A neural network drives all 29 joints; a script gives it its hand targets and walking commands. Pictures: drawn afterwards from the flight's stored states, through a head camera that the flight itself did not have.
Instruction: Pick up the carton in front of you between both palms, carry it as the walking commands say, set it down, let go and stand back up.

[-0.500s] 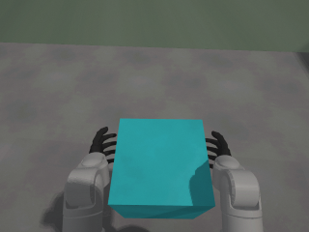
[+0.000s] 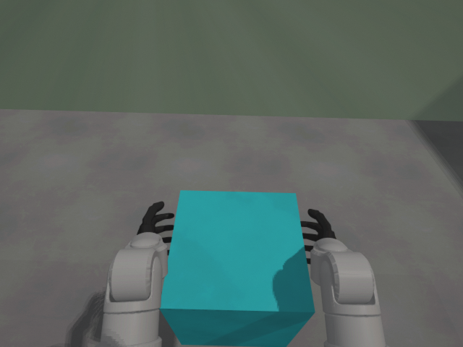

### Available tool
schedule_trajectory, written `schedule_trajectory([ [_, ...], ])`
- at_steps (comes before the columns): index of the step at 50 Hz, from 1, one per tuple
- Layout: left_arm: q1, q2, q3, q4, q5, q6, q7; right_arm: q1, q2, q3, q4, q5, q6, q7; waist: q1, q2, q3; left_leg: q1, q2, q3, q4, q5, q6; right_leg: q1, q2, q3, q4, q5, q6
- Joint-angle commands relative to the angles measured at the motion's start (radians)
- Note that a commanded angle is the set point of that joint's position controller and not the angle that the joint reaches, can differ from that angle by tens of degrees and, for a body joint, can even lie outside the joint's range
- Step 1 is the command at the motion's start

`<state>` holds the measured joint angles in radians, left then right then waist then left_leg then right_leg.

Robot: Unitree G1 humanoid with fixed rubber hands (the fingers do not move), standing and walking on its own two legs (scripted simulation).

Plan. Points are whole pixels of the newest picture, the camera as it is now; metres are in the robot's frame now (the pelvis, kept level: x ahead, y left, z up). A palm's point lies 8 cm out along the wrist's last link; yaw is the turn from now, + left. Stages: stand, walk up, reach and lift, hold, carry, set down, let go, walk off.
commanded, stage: carry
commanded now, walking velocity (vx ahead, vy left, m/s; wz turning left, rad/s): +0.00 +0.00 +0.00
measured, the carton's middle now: (235, 272) +0.28 +0.00 -0.03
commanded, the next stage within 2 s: hold in 1.58 s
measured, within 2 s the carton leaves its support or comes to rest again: neither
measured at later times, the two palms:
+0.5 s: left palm (150, 273) +0.25 +0.15 +0.03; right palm (325, 276) +0.25 -0.15 +0.02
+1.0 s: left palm (147, 292) +0.22 +0.14 +0.04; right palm (336, 296) +0.21 -0.15 +0.03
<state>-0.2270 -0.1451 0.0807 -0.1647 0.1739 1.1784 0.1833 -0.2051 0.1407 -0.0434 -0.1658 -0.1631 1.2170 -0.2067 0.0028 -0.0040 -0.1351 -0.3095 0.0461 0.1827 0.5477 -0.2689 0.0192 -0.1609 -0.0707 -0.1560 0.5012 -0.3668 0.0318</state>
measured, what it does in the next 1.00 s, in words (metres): shifts its weight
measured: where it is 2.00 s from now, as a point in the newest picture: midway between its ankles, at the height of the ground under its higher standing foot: outside the picture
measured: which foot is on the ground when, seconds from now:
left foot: down 0.00-1.00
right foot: down 0.00-1.00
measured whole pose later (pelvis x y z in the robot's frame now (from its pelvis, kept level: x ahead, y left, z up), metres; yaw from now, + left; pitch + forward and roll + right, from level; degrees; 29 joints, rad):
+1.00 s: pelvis -0.08 -0.01 +0.00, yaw +0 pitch +2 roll +0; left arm -0.24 -0.15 0.19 0.20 0.25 0.71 0.04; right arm -0.22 0.14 -0.16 0.20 -0.24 0.75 -0.05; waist 0.00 0.00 -0.09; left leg -0.35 0.06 0.16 0.50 -0.17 0.02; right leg -0.23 -0.05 -0.18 0.52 -0.32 -0.01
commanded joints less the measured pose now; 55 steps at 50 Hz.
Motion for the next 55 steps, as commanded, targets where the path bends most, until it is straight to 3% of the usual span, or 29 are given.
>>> schedule_trajectory([
  [1,-0.353,-1.063,-0.567,0.121,-0.364,-0.157,-0.377,-0.476,1.049,0.566,0.002,0.367,-0.200,0.378,0.003,-0.017,-0.292,0.180,0.099,-0.088,0.020,0.615,0.009,0.088,-0.096,0.060,0.017,0.704,-0.005],
  [6,-0.338,-1.059,-0.582,0.131,-0.310,-0.284,-0.391,-0.456,1.056,0.572,0.057,0.344,-0.323,0.409,0.001,0.000,-0.309,0.191,0.112,-0.101,0.048,0.707,0.016,0.077,-0.087,0.053,0.049,0.692,-0.014],
  [10,-0.329,-1.008,-0.577,0.123,-0.277,-0.351,-0.392,-0.457,0.993,0.571,0.048,0.311,-0.396,0.406,0.000,-0.005,-0.306,0.171,0.105,-0.096,0.041,0.650,0.010,0.088,-0.092,0.051,0.049,0.701,-0.018],
  [13,-0.316,-0.939,-0.523,0.187,-0.223,-0.402,-0.387,-0.444,0.914,0.518,0.098,0.249,-0.450,0.399,-0.001,0.005,-0.293,0.179,0.109,-0.104,0.026,0.601,0.012,0.070,-0.091,0.054,0.031,0.614,-0.021],
  [17,-0.322,-0.842,-0.383,0.348,-0.128,-0.492,-0.387,-0.435,0.833,0.382,0.265,0.147,-0.538,0.401,-0.001,0.008,-0.234,0.140,0.118,-0.115,0.004,0.471,0.019,0.052,-0.095,0.062,0.002,0.490,-0.029],
  [23,-0.442,-0.875,-0.370,0.422,-0.124,-0.591,-0.399,-0.547,0.855,0.362,0.337,0.138,-0.643,0.404,-0.001,0.010,-0.177,0.124,0.116,-0.126,-0.055,0.337,0.016,-0.006,-0.090,0.066,-0.049,0.293,-0.039],
  [30,-0.428,-0.952,-0.460,0.358,-0.175,-0.530,-0.405,-0.541,0.935,0.455,0.267,0.195,-0.578,0.412,-0.001,0.007,-0.206,0.133,0.114,-0.135,-0.079,0.282,0.015,-0.023,-0.088,0.074,-0.065,0.205,-0.042],
  [35,-0.372,-0.903,-0.397,0.409,-0.138,-0.478,-0.404,-0.474,0.891,0.385,0.314,0.151,-0.521,0.411,0.000,0.006,-0.190,0.118,0.118,-0.140,-0.089,0.269,0.015,-0.046,-0.091,0.081,-0.073,0.187,-0.045],
  [45,-0.452,-0.946,-0.447,0.329,-0.186,-0.493,-0.405,-0.562,0.940,0.442,0.252,0.206,-0.540,0.417,-0.002,0.010,-0.178,0.099,0.114,-0.146,-0.111,0.200,0.011,-0.073,-0.090,0.091,-0.092,0.123,-0.051],
  [55,-0.400,-0.926,-0.435,0.350,-0.168,-0.485,-0.406,-0.500,0.917,0.421,0.270,0.179,-0.532,0.414,-0.001,0.009,-0.206,0.105,0.119,-0.140,-0.094,0.245,0.009,-0.072,-0.090,0.092,-0.075,0.176,-0.056],
])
